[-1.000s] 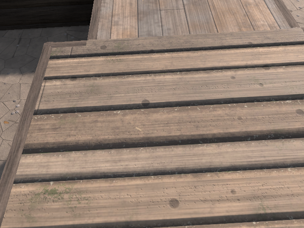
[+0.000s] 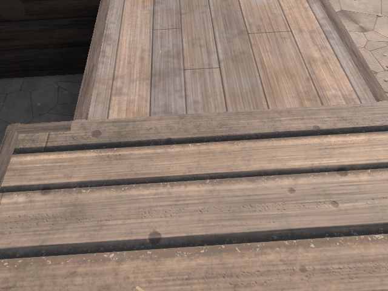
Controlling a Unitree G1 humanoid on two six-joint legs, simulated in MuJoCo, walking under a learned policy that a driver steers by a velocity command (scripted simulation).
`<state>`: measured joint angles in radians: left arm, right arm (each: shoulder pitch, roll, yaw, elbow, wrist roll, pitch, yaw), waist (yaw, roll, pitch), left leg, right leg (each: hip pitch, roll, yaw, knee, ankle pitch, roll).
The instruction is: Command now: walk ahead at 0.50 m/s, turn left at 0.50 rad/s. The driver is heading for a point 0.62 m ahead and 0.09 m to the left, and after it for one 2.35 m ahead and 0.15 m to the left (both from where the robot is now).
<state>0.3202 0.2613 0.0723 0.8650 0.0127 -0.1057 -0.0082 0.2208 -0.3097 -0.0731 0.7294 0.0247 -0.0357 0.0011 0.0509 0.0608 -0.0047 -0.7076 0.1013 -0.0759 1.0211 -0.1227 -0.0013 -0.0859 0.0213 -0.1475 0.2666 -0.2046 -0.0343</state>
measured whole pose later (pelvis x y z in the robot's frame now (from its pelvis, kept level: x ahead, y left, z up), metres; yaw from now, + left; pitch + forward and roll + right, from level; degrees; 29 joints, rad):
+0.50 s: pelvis +0.25 +0.09 +0.00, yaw +16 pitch +2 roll +0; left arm 0.13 0.31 0.06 0.76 0.00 -0.09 0.00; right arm 0.31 -0.26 -0.05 0.68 0.00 -0.06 0.02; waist -0.02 -0.03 0.03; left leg -0.20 -0.10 -0.02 0.34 -0.16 0.10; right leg -0.67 -0.13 0.05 1.01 -0.19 0.03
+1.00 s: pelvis +0.55 +0.07 -0.01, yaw +3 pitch +2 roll +0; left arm 0.28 0.28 0.06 0.72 -0.01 -0.06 -0.03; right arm 0.21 -0.29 -0.04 0.69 -0.01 -0.10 0.00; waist 0.02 0.03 0.03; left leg -0.53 0.05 -0.06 1.11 -0.34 -0.01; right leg -0.30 0.11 0.04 0.42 -0.15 -0.10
